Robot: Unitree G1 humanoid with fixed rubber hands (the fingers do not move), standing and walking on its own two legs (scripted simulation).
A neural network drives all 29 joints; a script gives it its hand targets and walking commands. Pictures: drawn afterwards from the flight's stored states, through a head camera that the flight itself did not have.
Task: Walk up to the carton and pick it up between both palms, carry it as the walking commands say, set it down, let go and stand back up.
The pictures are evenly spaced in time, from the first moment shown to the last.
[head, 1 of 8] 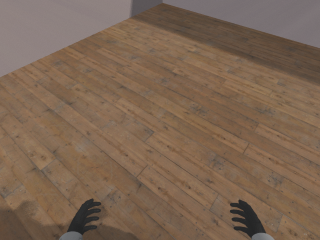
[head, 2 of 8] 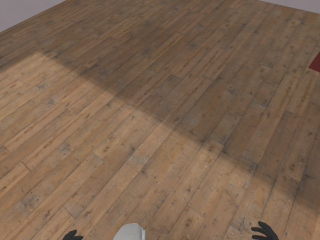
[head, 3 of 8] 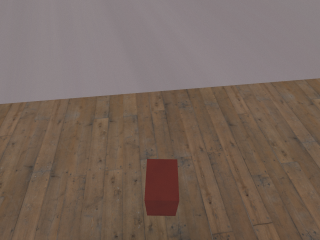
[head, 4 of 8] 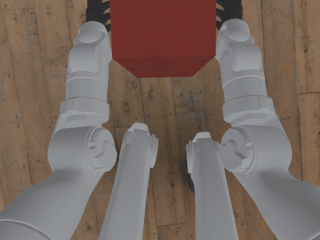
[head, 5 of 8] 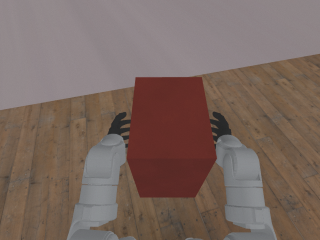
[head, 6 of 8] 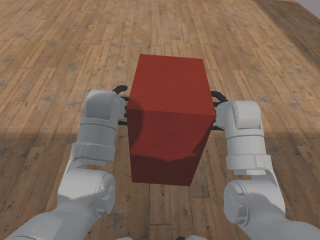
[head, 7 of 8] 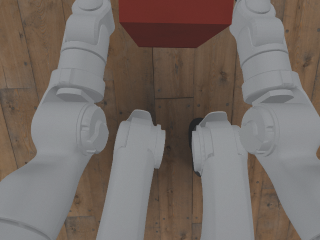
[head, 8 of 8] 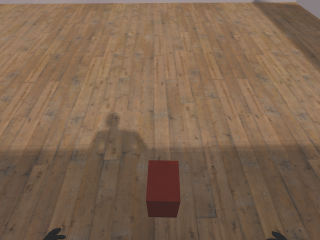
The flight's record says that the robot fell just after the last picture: no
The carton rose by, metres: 0.69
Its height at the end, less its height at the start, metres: +0.00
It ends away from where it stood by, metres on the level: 1.27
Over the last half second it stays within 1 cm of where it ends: yes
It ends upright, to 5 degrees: yes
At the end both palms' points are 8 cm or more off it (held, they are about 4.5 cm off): yes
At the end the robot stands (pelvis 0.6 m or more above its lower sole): yes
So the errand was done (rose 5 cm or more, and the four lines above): yes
